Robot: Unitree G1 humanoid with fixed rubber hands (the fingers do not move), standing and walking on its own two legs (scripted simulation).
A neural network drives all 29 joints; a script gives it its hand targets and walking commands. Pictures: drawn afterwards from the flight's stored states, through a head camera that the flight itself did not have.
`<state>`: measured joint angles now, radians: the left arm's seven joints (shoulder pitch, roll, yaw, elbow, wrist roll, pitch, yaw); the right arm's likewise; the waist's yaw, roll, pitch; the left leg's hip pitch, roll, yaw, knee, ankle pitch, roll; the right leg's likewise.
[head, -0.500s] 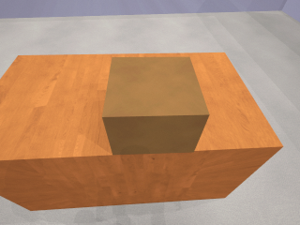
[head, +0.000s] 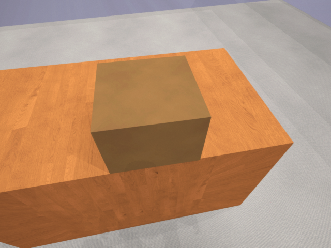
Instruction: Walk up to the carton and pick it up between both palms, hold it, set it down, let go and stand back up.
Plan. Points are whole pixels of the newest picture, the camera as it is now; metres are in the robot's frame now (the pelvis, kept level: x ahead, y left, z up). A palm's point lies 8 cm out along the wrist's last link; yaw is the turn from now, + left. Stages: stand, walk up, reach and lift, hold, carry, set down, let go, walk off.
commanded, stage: walk up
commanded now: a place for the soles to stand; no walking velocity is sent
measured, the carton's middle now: (149, 112) +0.50 +0.05 +0.00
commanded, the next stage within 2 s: none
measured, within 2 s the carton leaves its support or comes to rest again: neither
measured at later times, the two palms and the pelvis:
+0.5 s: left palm out of the picture +0.05 +0.25 -0.13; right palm out of the picture +0.01 -0.26 -0.15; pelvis +0.00 +0.00 -0.01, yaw -3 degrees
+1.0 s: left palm out of the picture +0.09 +0.25 -0.12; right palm out of the picture +0.01 -0.23 -0.12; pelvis +0.00 +0.02 +0.01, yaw -6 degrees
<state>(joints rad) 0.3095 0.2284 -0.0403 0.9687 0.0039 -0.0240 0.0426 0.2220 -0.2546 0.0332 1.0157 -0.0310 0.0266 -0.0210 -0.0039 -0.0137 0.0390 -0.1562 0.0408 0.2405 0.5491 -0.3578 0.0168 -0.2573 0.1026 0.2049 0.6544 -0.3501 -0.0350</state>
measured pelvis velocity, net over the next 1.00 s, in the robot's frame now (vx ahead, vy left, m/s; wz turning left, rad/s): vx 0.00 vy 0.02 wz -0.11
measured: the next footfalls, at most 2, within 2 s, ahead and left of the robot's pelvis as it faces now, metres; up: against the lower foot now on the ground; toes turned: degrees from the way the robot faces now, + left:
none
